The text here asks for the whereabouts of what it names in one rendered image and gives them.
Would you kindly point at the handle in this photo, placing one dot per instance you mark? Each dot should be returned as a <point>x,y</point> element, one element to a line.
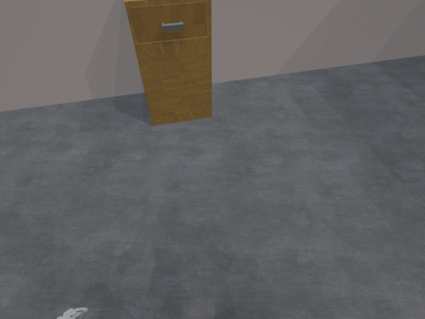
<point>173,26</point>

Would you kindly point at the drawer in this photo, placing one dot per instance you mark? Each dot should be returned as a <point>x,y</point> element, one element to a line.
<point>148,21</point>

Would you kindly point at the cabinet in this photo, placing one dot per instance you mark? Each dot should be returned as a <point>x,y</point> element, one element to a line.
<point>176,74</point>

